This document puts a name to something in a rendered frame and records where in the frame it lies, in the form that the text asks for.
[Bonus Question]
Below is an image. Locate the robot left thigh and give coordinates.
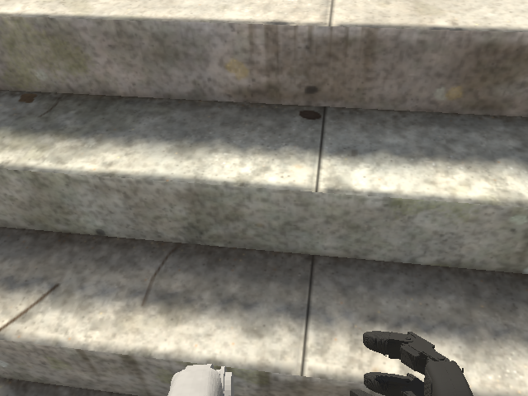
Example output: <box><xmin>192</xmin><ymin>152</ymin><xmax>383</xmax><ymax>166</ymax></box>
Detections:
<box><xmin>168</xmin><ymin>364</ymin><xmax>234</xmax><ymax>396</ymax></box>

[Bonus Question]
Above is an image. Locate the robot right hand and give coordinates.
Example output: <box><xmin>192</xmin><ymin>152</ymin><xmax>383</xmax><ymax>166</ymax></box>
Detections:
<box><xmin>350</xmin><ymin>331</ymin><xmax>473</xmax><ymax>396</ymax></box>

